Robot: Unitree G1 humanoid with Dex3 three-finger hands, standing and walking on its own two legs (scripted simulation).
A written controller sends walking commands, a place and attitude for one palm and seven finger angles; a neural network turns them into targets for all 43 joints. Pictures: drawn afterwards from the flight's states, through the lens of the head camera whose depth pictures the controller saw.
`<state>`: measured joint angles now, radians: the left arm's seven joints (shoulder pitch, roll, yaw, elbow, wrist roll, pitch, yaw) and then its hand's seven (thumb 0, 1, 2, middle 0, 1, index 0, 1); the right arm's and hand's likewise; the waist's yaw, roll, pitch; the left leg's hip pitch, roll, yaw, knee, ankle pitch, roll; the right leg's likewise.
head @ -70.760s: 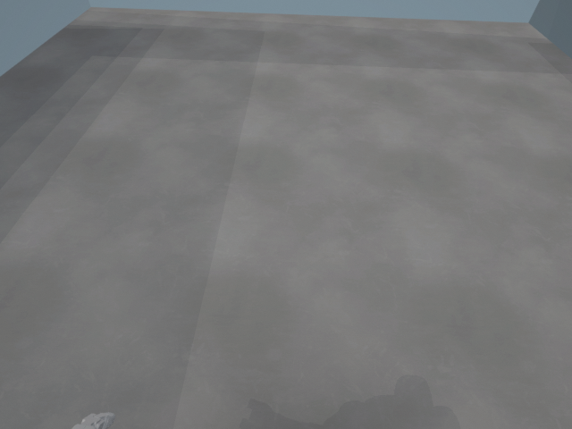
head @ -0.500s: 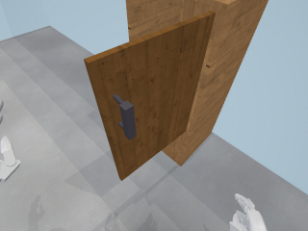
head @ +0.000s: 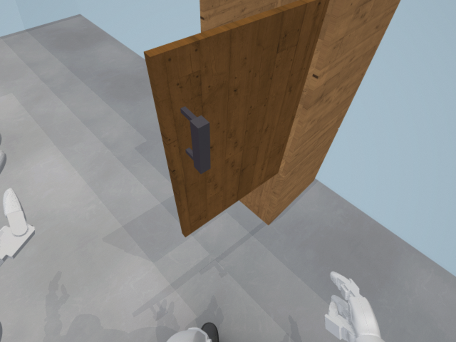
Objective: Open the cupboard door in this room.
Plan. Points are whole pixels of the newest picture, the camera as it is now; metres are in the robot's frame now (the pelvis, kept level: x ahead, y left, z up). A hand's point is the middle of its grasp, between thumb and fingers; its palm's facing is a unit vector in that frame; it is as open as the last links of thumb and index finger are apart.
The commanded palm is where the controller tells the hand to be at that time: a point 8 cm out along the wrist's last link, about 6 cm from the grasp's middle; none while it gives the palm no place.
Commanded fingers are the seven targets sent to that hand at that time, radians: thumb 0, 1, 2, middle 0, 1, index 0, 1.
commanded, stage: step back with the hand held close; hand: left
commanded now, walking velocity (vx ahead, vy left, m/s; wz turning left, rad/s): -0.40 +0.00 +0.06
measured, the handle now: (194, 140) +0.44 +0.12 +0.09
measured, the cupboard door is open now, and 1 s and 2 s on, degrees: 84 84 84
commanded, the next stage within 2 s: stop stepping back and stand still in 0.20 s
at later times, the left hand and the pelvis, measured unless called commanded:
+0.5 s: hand out of the picture +0.07 +0.25 +0.17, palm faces +0.38 -0.80 -0.46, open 7.4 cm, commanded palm +0.03 +0.28 +0.19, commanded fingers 0.00 0.90 0.90 -0.20 -0.30 -0.20 -0.30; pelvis -0.12 -0.01 +0.01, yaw -2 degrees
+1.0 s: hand out of the picture +0.04 +0.26 +0.17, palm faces +0.43 -0.78 -0.45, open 7.4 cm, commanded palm -0.01 +0.30 +0.19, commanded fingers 0.00 0.90 0.90 -0.20 -0.30 -0.20 -0.30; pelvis -0.15 +0.00 +0.00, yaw +0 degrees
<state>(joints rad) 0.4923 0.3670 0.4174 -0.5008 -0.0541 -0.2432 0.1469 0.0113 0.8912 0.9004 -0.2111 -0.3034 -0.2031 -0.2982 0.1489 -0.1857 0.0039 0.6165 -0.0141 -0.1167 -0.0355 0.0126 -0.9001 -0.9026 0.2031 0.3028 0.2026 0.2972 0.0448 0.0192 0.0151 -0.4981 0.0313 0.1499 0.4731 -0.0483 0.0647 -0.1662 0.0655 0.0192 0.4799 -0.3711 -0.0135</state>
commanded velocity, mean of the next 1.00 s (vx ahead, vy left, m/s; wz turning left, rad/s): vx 0.01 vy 0.00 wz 0.03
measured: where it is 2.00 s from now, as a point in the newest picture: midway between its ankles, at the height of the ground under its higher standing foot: outside the picture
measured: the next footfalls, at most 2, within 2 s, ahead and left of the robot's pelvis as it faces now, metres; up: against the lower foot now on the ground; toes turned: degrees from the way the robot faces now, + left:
right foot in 0.42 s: -0.12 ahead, -0.10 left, +0.00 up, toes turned +1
left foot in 0.64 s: -0.09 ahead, +0.11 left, +0.00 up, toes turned +1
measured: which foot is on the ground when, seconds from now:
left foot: down 0.00-0.40, up 0.42-0.62, down 0.64-1.00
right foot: down 0.00-0.14, up 0.16-0.40, down 0.42-1.00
